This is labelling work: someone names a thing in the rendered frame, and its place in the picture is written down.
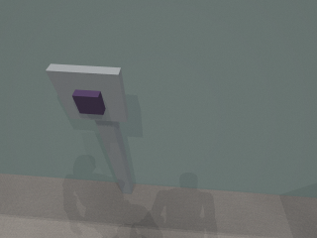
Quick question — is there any panel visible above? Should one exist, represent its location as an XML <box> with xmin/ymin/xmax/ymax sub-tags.
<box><xmin>46</xmin><ymin>63</ymin><xmax>134</xmax><ymax>194</ymax></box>

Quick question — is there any button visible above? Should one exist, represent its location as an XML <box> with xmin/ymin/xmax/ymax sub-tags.
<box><xmin>72</xmin><ymin>89</ymin><xmax>106</xmax><ymax>115</ymax></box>

